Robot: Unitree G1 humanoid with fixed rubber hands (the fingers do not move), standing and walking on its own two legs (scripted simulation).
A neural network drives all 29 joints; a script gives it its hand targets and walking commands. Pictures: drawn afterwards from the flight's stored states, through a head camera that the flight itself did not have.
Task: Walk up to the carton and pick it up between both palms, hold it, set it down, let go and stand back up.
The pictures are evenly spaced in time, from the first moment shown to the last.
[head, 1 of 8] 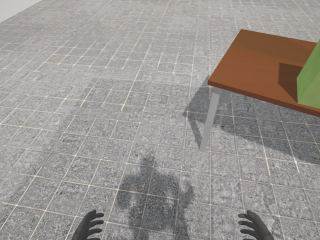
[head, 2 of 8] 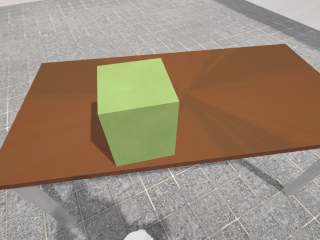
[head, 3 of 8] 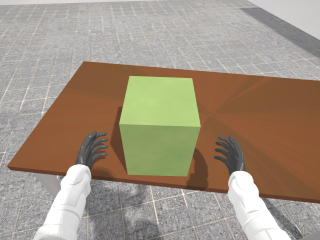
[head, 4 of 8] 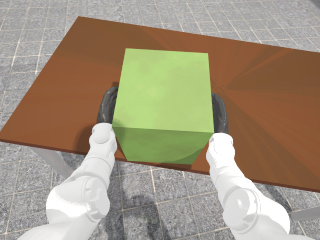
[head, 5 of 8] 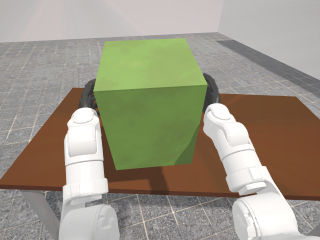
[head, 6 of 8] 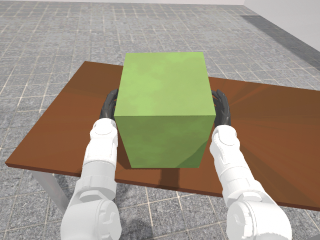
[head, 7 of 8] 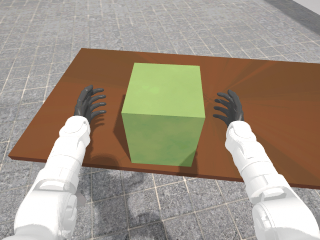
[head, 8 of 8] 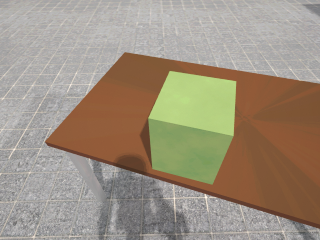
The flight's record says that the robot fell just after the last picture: no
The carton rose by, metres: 0.22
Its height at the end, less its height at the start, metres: +0.00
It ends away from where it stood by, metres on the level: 0.02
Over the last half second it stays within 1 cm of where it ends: yes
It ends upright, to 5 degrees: yes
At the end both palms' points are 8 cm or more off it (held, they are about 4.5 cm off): yes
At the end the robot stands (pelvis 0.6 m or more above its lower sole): yes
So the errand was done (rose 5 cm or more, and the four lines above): yes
